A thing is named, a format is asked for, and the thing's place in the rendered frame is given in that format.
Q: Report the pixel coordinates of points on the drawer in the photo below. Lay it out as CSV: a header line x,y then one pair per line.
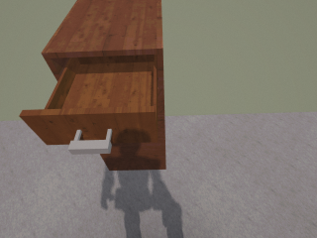
x,y
94,94

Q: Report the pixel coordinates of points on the cabinet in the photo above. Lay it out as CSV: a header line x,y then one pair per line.
x,y
111,28

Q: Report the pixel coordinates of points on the handle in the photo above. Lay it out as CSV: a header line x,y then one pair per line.
x,y
90,147

